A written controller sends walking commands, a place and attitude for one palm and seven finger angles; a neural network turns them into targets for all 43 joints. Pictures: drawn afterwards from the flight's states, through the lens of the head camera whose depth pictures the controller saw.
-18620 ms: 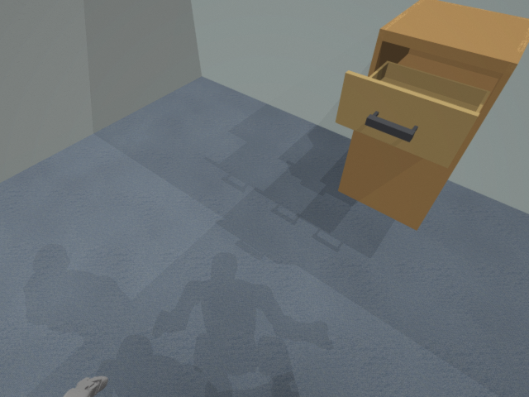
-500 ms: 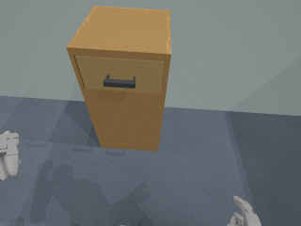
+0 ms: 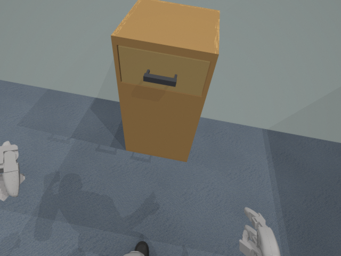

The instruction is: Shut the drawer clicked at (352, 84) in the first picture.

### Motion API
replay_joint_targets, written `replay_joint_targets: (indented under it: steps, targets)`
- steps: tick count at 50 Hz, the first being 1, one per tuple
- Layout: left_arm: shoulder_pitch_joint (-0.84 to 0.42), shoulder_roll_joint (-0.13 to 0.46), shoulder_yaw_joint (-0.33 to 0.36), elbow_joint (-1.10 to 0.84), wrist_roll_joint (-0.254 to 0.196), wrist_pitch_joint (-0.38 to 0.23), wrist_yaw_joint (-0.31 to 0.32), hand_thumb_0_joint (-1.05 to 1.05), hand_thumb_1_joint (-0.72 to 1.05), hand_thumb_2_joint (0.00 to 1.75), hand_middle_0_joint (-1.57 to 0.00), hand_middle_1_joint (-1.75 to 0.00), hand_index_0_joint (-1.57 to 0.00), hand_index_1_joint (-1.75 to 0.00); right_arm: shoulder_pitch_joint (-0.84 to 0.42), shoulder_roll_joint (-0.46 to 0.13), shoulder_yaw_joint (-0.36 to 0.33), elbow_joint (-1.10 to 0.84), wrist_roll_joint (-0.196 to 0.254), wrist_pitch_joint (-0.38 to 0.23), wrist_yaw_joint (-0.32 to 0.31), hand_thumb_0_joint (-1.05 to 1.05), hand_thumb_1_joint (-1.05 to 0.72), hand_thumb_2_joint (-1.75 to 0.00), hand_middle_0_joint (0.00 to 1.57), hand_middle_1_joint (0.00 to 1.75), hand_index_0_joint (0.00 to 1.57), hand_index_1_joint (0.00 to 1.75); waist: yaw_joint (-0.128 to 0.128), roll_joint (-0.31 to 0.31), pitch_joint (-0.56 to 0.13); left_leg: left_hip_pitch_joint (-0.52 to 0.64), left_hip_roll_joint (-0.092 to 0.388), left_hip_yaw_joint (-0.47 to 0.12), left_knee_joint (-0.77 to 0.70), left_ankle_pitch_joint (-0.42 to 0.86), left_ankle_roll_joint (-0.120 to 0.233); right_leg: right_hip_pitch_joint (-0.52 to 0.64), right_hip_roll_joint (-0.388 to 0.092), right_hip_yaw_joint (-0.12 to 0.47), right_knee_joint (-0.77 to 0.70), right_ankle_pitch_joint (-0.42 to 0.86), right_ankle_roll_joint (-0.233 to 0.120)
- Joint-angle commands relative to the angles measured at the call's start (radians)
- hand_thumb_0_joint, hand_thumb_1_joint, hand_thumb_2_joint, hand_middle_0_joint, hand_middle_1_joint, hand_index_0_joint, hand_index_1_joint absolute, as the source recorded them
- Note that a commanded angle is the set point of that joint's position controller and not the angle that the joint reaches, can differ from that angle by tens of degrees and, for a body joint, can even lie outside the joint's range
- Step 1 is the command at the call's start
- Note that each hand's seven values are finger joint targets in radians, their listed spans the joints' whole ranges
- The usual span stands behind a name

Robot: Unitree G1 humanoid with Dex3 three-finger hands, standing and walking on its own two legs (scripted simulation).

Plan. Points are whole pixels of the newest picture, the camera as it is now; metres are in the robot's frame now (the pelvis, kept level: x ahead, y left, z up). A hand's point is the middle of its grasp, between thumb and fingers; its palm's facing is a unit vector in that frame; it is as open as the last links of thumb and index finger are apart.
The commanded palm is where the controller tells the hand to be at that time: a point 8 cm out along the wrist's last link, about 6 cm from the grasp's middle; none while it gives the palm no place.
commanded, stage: stop stepping back and stand still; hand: left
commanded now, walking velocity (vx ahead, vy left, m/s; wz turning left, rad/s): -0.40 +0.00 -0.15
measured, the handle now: (161, 76) +0.80 +0.11 -0.07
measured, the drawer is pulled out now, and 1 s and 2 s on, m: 0.00 0.00 0.00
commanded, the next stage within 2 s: let the arm hang, fingers relaxed in 0.82 s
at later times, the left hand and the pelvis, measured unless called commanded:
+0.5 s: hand (14, 196) +0.16 +0.26 +0.17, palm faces +0.33 -0.89 -0.32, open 3.2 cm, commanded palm +0.09 +0.29 +0.19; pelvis -0.07 +0.03 -0.01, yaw -7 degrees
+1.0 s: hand (25, 239) +0.13 +0.27 +0.06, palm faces +0.11 -0.88 -0.45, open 3.2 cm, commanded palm none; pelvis -0.11 +0.06 +0.00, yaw -7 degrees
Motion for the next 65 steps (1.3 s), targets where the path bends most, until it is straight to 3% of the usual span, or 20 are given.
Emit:
replay_joint_targets:
  steps: [1,2,5,7,11,15,17,20,22,25,30,33,38,41,45,46,47,53,60,65]
  targets:
    - [-0.108,0.174,0.062,-0.201,-0.010,-0.093,-0.006,0.00,0.90,0.90,-1.40,-1.60,-1.40,-1.60,-0.013,-0.142,-0.054,-0.067,-0.002,-0.024,-0.015,0.00,-0.90,-0.90,0.20,0.30,0.20,0.30,-0.051,-0.001,-0.102,0.559,0.065,-0.053,0.185,-0.198,-0.060,-0.398,-0.217,0.276,-0.406,0.236,-0.089]
    - [-0.135,0.191,0.064,-0.207,-0.010,-0.091,-0.002,0.00,0.90,0.90,-1.40,-1.60,-1.40,-1.60,-0.035,-0.134,-0.039,-0.081,0.001,-0.027,-0.026,0.00,-0.90,-0.90,0.20,0.30,0.20,0.30,-0.049,-0.051,-0.091,0.560,0.023,-0.026,0.264,-0.220,-0.057,-0.432,-0.287,0.269,-0.396,0.390,-0.088]
    - [-0.171,0.179,0.061,-0.211,-0.006,-0.062,-0.013,0.00,0.90,0.90,-1.40,-1.60,-1.40,-1.60,-0.057,-0.166,-0.049,-0.122,0.021,-0.061,-0.051,0.00,-0.90,-0.90,0.20,0.30,0.20,0.30,-0.050,-0.116,-0.161,0.621,-0.001,-0.016,0.163,-0.059,-0.030,-0.305,-0.141,0.074,-0.211,0.478,-0.004]
    - [-0.088,0.180,0.097,-0.210,-0.014,-0.011,-0.019,0.00,0.90,0.90,-1.40,-1.60,-1.40,-1.60,-0.078,-0.170,-0.040,-0.160,0.029,-0.046,-0.056,0.00,-0.90,-0.90,0.20,0.30,0.20,0.30,-0.035,0.053,-0.176,0.664,0.026,-0.037,0.090,-0.054,-0.016,-0.282,-0.062,0.013,-0.160,0.299,0.018]
    - [0.030,0.145,0.111,-0.091,-0.039,0.024,-0.020,0.00,0.90,0.90,-1.40,-1.60,-1.40,-1.60,-0.103,-0.178,-0.023,-0.181,0.025,-0.014,-0.058,0.00,-0.90,-0.90,0.20,0.30,0.20,0.30,-0.039,0.211,0.077,0.419,0.022,-0.094,-0.095,-0.642,-0.122,-0.341,0.004,-0.048,-0.240,-0.194,-0.039]
    - [-0.039,0.197,0.121,-0.108,-0.042,0.027,-0.013,0.00,0.90,0.90,-1.40,-1.60,-1.40,-1.60,-0.078,-0.163,-0.037,-0.152,0.023,0.017,-0.065,0.00,-0.90,-0.90,0.20,0.30,0.20,0.30,-0.048,-0.242,0.161,0.417,-0.058,-0.042,0.574,-0.352,-0.081,-0.656,-0.273,0.242,-0.472,-0.336,-0.167]
    - [-0.092,0.178,0.102,-0.128,-0.020,0.020,-0.010,0.00,0.90,0.90,-1.40,-1.60,-1.40,-1.60,-0.052,-0.165,-0.030,-0.133,0.030,0.000,-0.056,0.00,-0.90,-0.90,0.20,0.30,0.20,0.30,-0.049,-0.239,0.149,0.262,-0.013,-0.056,0.553,-0.295,-0.054,-0.469,-0.302,0.180,-0.405,-0.100,-0.170]
    - [-0.237,0.101,0.001,-0.106,-0.008,0.028,-0.016,0.00,0.90,0.90,-1.40,-1.60,-1.40,-1.60,-0.048,-0.203,-0.030,-0.116,0.036,-0.054,-0.071,0.00,-0.90,-0.90,0.20,0.30,0.20,0.30,-0.082,0.183,0.195,0.360,0.030,-0.165,0.049,-0.402,-0.037,-0.419,-0.114,-0.024,-0.044,-0.020,-0.004]
    - [-0.275,0.109,0.004,-0.175,0.015,0.001,0.003,0.00,0.90,0.90,-1.40,-1.60,-1.40,-1.60,-0.017,-0.223,-0.031,-0.128,0.033,-0.100,-0.069,0.00,-0.90,-0.90,0.20,0.30,0.20,0.30,-0.061,0.422,0.135,0.310,0.184,-0.506,-0.218,-0.577,0.046,-0.334,-0.025,0.028,0.249,-0.008,0.026]
    - [-0.129,0.169,0.084,-0.219,0.014,-0.005,0.011,0.00,0.90,0.90,-1.40,-1.60,-1.40,-1.60,-0.020,-0.182,-0.029,-0.127,0.020,-0.115,-0.047,0.00,-0.90,-0.90,0.20,0.30,0.20,0.30,-0.026,0.247,-0.051,0.277,0.180,-0.430,-0.259,-0.712,0.019,-0.178,-0.042,0.045,0.307,0.006,0.014]
    - [0.188,0.151,0.108,-0.280,0.000,0.015,0.000,0.00,0.90,0.90,-1.40,-1.60,-1.40,-1.60,-0.053,-0.163,-0.023,-0.203,0.019,-0.063,-0.016,0.00,-0.90,-0.90,0.20,0.30,0.20,0.30,-0.015,0.268,-0.084,0.031,0.033,-0.097,-0.104,-0.671,-0.026,0.154,-0.032,-0.061,-0.063,0.061,-0.022]
    - [0.073,0.192,0.145,-0.243,-0.018,0.034,0.009,0.00,0.90,0.90,-1.40,-1.60,-1.40,-1.60,-0.052,-0.144,-0.021,-0.168,0.013,0.000,-0.025,0.00,-0.90,-0.90,0.20,0.30,0.20,0.30,-0.028,-0.178,0.082,0.019,-0.081,-0.062,0.585,-0.450,-0.061,-0.269,-0.421,0.466,-0.511,-0.156,-0.172]
    - [-0.023,0.086,0.060,0.042,-0.008,0.060,0.015,0.00,0.90,0.90,-1.40,-1.60,-1.40,-1.60,-0.027,-0.154,-0.022,-0.103,0.037,-0.014,-0.054,0.00,-0.90,-0.90,0.20,0.30,0.20,0.30,-0.057,-0.127,0.077,0.277,-0.023,-0.056,0.284,-0.349,-0.028,-0.320,-0.265,0.138,-0.333,-0.003,-0.085]
    - [-0.098,0.054,-0.015,0.041,0.011,0.047,0.007,0.00,0.90,0.90,-1.40,-1.60,-1.40,-1.60,-0.039,-0.179,-0.014,-0.094,0.034,-0.046,-0.071,0.00,-0.90,-0.90,0.20,0.30,0.20,0.30,-0.043,0.051,0.117,0.345,0.018,-0.108,0.019,-0.362,0.006,-0.277,-0.174,0.093,-0.234,0.094,-0.014]
    - [-0.113,0.101,-0.013,-0.093,0.018,0.036,-0.005,0.00,0.90,0.90,-1.40,-1.60,-1.40,-1.60,-0.048,-0.180,-0.010,-0.119,0.036,-0.062,-0.066,0.00,-0.90,-0.90,0.20,0.30,0.20,0.30,-0.036,0.013,0.030,0.326,0.046,-0.142,-0.001,-0.224,0.023,-0.127,-0.128,0.053,-0.169,0.316,0.029]
    - [-0.210,0.004,-0.303,0.741,0.109,0.221,-0.140,0.00,0.90,0.90,-1.40,-1.60,-1.40,-1.60,-0.084,-0.411,-0.099,0.128,0.018,-0.055,0.036,0.00,-0.90,-0.90,0.20,0.30,0.20,0.30,-0.064,0.079,0.072,0.228,0.055,-0.191,0.150,0.135,0.039,-0.189,-0.164,0.026,0.012,0.586,0.011]
    - [-0.187,-0.017,-0.285,0.774,0.083,0.288,-0.154,0.00,0.90,0.90,-1.36,-1.56,-1.36,-1.56,-0.050,-0.345,-0.097,0.096,0.039,0.017,0.040,0.00,-0.90,-0.90,0.20,0.30,0.20,0.30,-0.033,0.051,0.006,0.207,0.058,-0.162,0.118,0.140,0.041,-0.095,-0.143,0.034,-0.005,0.497,0.011]
    - [-0.297,0.019,-0.332,1.044,0.081,0.300,-0.161,0.00,0.90,0.90,-1.12,-1.30,-1.12,-1.30,-0.045,-0.299,-0.049,0.101,0.018,0.092,0.040,0.00,-0.90,-0.90,0.20,0.30,0.20,0.30,-0.020,-0.177,-0.037,0.200,0.006,-0.177,0.134,-0.241,0.026,-0.094,-0.184,0.070,-0.148,0.242,-0.040]
    - [-0.334,0.002,-0.382,1.386,0.065,0.327,-0.151,0.00,0.90,0.90,-0.84,-0.99,-0.84,-0.99,-0.024,-0.260,-0.031,0.200,0.004,0.148,0.039,0.00,-0.90,-0.90,0.20,0.30,0.20,0.30,-0.022,0.227,0.095,0.151,0.014,-0.236,-0.060,-0.553,0.014,-0.138,-0.135,0.040,-0.180,0.057,-0.025]
    - [-0.280,-0.017,-0.374,1.547,0.064,0.314,-0.152,0.00,0.90,0.90,-0.64,-0.78,-0.64,-0.78,0.029,-0.252,-0.046,0.271,0.011,0.151,0.026,0.00,-0.90,-0.90,0.20,0.30,0.20,0.30,-0.012,0.168,0.047,0.210,0.011,-0.232,-0.083,-0.567,0.015,-0.083,-0.129,0.035,-0.218,0.112,-0.039]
